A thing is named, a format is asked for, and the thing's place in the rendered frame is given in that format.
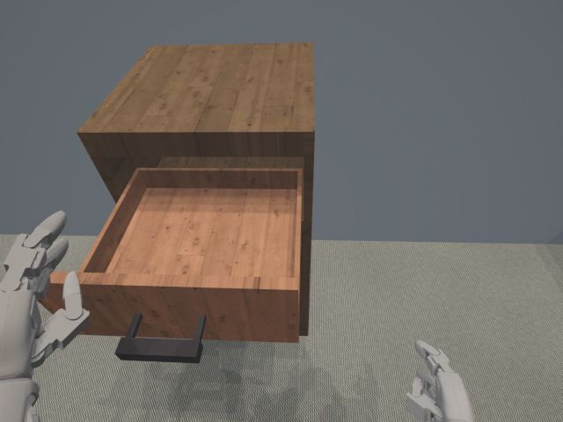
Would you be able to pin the left robot forearm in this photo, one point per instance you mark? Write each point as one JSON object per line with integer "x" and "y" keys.
{"x": 17, "y": 398}

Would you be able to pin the robot right hand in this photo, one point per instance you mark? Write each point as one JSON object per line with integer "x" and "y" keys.
{"x": 448, "y": 398}

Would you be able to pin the handle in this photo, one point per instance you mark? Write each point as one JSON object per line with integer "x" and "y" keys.
{"x": 160, "y": 349}

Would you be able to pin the drawer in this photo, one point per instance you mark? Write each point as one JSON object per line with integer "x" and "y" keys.
{"x": 184, "y": 242}

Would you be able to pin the robot left hand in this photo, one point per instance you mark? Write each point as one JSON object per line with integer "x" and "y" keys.
{"x": 28, "y": 266}

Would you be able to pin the cabinet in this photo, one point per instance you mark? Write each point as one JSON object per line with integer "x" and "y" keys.
{"x": 212, "y": 106}

